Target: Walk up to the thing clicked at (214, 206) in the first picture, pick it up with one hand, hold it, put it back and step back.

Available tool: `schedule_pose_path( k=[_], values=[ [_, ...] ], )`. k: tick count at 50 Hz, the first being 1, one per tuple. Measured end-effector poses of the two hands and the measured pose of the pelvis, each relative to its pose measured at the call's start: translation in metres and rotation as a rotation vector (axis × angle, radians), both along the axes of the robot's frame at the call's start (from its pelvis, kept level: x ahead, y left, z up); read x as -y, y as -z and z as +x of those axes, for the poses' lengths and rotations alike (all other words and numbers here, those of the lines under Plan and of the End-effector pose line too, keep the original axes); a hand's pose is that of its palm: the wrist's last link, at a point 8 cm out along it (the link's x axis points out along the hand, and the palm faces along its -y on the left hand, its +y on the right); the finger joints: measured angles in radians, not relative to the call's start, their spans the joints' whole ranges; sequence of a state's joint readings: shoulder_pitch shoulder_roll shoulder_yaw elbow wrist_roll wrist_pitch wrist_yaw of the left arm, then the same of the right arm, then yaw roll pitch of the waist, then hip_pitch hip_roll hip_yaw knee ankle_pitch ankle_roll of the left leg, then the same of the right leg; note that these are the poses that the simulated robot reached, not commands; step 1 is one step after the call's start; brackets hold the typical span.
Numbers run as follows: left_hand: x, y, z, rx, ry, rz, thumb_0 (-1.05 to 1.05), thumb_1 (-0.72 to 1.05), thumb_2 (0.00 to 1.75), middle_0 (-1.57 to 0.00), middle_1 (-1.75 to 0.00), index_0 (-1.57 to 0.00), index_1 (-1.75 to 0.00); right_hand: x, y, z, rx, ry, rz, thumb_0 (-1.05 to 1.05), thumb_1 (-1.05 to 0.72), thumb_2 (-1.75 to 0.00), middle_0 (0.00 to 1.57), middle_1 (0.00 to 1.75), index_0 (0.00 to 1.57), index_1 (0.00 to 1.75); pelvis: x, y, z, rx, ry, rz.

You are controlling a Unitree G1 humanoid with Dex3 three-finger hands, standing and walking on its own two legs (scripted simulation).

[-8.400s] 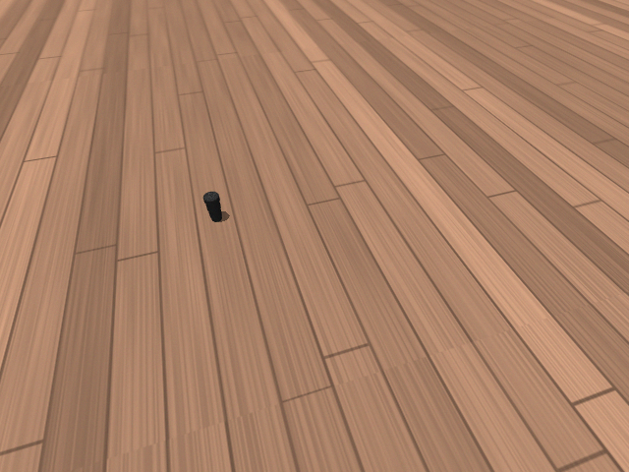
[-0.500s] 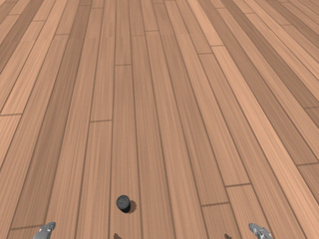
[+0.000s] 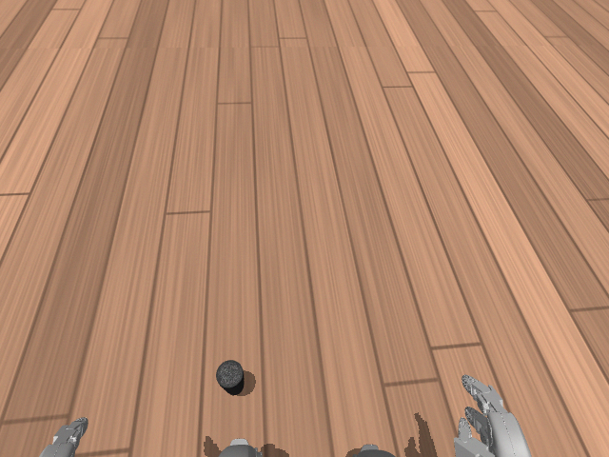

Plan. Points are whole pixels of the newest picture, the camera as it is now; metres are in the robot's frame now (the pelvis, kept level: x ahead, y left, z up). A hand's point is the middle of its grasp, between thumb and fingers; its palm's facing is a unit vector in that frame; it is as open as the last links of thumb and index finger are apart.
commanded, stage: go down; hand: left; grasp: from the side
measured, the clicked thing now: (232, 380) +0.39 +0.18 -0.62
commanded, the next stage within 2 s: approach in 2.00 s
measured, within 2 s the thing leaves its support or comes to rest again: neither
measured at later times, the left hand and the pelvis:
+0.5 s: hand (109, 418) +0.23 +0.31 -0.20, palm faces +0.10 -0.96 -0.25, open 17.3 cm; pelvis -0.04 +0.00 -0.12, yaw -2 degrees
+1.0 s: hand (110, 391) +0.29 +0.35 -0.26, palm faces +0.11 -0.98 -0.18, open 16.8 cm; pelvis -0.08 +0.00 -0.22, yaw -4 degrees
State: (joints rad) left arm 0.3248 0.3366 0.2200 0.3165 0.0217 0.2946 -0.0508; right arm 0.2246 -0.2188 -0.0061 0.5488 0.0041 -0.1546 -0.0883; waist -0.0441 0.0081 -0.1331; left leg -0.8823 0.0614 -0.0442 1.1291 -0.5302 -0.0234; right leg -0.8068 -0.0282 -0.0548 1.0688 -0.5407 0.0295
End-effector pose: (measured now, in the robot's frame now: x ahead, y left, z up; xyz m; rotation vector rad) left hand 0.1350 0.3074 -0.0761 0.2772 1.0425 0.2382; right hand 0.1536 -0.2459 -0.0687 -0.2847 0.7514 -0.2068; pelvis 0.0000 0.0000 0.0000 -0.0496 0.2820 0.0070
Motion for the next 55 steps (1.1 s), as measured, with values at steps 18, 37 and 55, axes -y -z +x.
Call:
schedule_pose_path(
  k=[18,37,55],
  values=[
    [-0.038,0.064,0.03,0.237,0.018,-0.051,-0.01,-0.55,0.09,-0.08,-0.1,-0.07,-0.11,0.016,0.069,-0.018,-0.043,-0.055,-0.059,0.01,-0.91,-0.9,0.21,0.3,0.2,0.3,0.001,0.067,-0.027,-0.143,0.015,-0.001],
    [-0.076,0.136,0.099,0.58,0.105,-0.061,-0.01,-0.46,0.15,-0.05,-0.14,-0.04,-0.14,0.022,0.204,-0.07,-0.279,-0.064,-0.049,0.01,-0.89,-0.9,0.21,0.3,0.2,0.3,0.002,0.172,-0.063,-0.275,0.043,-0.014],
    [-0.098,0.177,0.132,0.735,0.149,-0.105,-0.01,-0.4,0.15,-0.03,-0.12,-0.03,-0.12,0.035,0.262,-0.091,-0.344,-0.081,-0.108,0.01,-0.9,-0.9,0.21,0.3,0.2,0.3,0.002,0.235,-0.078,-0.302,0.063,-0.035]
  ],
)
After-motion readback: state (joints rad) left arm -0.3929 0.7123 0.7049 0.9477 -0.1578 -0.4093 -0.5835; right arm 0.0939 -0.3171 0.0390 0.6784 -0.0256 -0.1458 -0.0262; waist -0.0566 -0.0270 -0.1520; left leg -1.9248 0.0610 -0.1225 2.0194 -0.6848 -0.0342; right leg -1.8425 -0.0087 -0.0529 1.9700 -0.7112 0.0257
